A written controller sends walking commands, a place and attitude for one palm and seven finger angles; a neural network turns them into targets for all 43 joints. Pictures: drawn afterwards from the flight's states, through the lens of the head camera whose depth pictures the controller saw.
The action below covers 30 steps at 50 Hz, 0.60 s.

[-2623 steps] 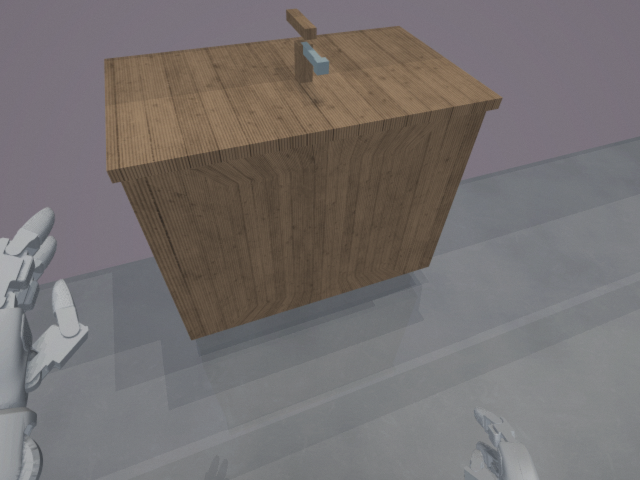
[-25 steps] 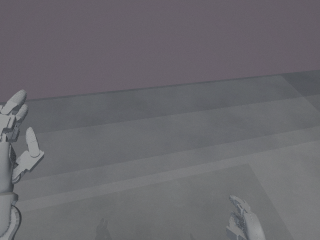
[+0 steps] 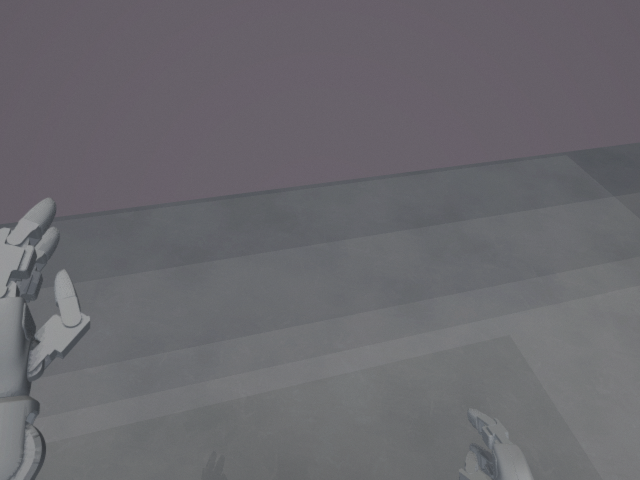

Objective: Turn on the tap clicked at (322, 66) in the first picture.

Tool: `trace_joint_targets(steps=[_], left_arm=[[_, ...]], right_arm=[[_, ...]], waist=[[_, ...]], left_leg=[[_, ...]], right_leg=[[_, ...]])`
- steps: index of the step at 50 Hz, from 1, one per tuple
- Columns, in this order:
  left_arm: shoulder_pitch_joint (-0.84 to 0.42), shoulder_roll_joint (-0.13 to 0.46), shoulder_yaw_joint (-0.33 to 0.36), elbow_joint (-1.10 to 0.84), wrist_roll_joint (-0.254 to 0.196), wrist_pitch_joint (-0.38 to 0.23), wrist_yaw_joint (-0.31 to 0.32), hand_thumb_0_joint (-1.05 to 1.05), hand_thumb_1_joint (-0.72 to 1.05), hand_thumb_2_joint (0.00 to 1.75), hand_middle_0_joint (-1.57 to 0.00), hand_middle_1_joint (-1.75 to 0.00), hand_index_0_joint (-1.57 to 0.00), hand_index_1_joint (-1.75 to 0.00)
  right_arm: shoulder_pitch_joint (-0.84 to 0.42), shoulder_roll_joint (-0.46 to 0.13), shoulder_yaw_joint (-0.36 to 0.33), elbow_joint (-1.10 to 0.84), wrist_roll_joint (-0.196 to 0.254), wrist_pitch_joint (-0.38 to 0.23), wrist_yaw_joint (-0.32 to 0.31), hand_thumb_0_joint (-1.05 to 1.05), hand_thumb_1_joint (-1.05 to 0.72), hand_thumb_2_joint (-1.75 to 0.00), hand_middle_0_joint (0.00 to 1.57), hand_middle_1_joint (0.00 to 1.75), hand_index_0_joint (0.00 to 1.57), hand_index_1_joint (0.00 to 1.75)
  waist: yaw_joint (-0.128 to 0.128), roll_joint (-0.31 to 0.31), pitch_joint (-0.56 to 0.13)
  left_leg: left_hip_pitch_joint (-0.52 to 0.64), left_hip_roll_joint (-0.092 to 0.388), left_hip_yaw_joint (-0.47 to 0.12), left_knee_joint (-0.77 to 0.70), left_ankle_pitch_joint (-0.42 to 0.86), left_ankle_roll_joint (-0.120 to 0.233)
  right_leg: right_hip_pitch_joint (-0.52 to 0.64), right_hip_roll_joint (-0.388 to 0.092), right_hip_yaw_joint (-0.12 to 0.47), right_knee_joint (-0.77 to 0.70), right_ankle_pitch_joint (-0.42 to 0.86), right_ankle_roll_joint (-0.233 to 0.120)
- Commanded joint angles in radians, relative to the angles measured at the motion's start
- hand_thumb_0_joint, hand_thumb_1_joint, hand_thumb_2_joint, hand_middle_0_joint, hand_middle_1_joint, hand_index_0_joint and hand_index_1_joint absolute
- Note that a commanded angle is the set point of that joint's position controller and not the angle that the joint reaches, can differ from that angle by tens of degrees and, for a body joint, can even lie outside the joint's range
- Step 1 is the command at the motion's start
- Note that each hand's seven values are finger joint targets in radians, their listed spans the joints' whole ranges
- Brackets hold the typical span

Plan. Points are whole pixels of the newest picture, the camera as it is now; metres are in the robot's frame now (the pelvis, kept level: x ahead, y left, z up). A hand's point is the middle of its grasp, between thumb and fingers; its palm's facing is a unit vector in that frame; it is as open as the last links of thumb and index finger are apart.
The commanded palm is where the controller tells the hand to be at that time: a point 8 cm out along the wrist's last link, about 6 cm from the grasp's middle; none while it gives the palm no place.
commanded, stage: look again from close up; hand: left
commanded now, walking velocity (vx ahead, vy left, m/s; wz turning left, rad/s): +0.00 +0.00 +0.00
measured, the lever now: out of the picture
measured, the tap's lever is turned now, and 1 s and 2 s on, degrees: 84 84 84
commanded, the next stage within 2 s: shuffle to correct the standing spot in 0.52 s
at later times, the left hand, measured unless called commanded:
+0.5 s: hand (90, 326) +0.21 +0.24 +0.16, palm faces +0.40 -0.85 -0.34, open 7.4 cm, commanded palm +0.16 +0.27 +0.17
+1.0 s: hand (74, 325) +0.21 +0.26 +0.15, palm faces +0.37 -0.85 -0.38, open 7.4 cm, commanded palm +0.16 +0.29 +0.17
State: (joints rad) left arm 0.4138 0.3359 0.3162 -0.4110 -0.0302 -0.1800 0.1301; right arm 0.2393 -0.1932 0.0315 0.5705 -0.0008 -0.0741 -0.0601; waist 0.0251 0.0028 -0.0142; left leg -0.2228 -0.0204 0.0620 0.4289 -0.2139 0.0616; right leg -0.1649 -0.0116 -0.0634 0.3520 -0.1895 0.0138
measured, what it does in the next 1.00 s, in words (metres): stands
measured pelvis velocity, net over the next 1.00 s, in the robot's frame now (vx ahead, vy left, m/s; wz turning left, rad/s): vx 0.00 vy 0.01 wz -0.01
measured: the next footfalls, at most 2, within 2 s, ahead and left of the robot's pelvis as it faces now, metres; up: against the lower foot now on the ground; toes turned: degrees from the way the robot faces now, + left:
left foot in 2.00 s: +0.05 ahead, +0.18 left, +0.00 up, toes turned -6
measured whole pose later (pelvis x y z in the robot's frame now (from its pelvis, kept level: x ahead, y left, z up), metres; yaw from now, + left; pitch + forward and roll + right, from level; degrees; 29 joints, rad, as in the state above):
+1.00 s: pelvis +0.00 +0.01 +0.00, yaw -1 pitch +0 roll -2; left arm 0.46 0.37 0.32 -0.45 -0.03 -0.18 0.13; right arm 0.21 -0.23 0.01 0.54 0.00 -0.03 -0.05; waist 0.01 0.02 -0.01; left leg -0.26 -0.02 0.08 0.50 -0.25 0.08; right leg -0.20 -0.02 -0.05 0.40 -0.21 0.03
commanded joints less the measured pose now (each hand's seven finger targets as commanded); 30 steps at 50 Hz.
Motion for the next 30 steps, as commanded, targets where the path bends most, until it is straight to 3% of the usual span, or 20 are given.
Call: trace_joint_targets(steps=[1,10,21,30], left_arm=[[-0.094,0.165,0.094,-0.213,-0.005,-0.063,0.017,0.00,0.90,0.90,-0.20,-0.30,-0.20,-0.30],[-0.064,0.169,0.100,-0.200,-0.011,-0.055,0.016,0.00,0.90,0.90,-0.20,-0.30,-0.20,-0.30],[-0.086,0.173,0.091,-0.240,-0.008,-0.058,0.018,0.00,0.90,0.90,-0.20,-0.30,-0.20,-0.30],[-0.058,0.169,0.095,-0.209,-0.012,-0.052,0.017,0.00,0.90,0.90,-0.20,-0.30,-0.20,-0.30]], right_arm=[[-0.099,-0.129,-0.053,-0.166,0.003,-0.049,-0.009,0.00,-0.90,-0.90,0.20,0.30,0.20,0.30],[-0.097,-0.129,-0.053,-0.167,0.004,-0.039,-0.011,0.00,-0.90,-0.90,0.20,0.30,0.20,0.30],[-0.095,-0.132,-0.054,-0.167,0.007,-0.041,-0.012,0.00,-0.90,-0.90,0.20,0.30,0.20,0.30],[-0.095,-0.131,-0.053,-0.161,0.007,-0.038,-0.011,0.00,-0.90,-0.90,0.20,0.30,0.20,0.30]], waist=[[-0.004,0.051,-0.090],[-0.003,0.035,-0.090],[-0.005,0.071,-0.097],[-0.003,0.046,-0.090]], left_leg=[[-0.020,0.058,-0.094,-0.108,0.079,-0.070],[-0.017,0.053,-0.089,-0.096,0.105,-0.065],[-0.009,0.053,-0.099,-0.115,0.099,-0.065],[-0.027,0.058,-0.104,-0.108,0.101,-0.063]], right_leg=[[0.070,-0.011,0.062,-0.037,0.123,-0.028],[0.075,-0.016,0.065,-0.051,0.146,-0.026],[0.080,-0.003,0.054,-0.041,0.124,-0.022],[0.084,-0.010,0.057,-0.041,0.124,-0.023]])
